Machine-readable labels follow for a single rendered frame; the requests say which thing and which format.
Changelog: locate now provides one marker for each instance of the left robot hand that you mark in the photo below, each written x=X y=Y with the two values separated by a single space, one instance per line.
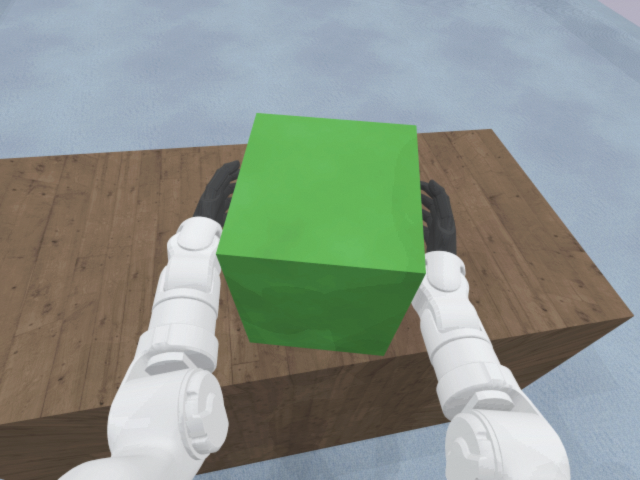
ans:
x=214 y=202

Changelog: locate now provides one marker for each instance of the left robot forearm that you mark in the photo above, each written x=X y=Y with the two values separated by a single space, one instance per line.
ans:
x=181 y=332

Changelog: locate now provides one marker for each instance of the robot right upper arm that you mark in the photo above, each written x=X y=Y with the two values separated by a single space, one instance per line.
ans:
x=503 y=445

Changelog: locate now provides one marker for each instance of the pedestal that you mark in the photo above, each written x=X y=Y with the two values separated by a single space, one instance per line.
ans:
x=83 y=241

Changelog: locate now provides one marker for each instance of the right robot forearm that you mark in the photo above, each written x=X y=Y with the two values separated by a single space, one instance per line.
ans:
x=468 y=371

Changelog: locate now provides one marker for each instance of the right robot hand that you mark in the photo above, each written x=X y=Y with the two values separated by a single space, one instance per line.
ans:
x=440 y=235

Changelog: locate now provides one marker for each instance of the carton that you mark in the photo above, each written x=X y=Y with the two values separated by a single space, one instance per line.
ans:
x=323 y=243

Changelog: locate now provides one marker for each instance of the robot left upper arm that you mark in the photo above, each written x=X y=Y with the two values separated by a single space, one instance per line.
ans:
x=162 y=427

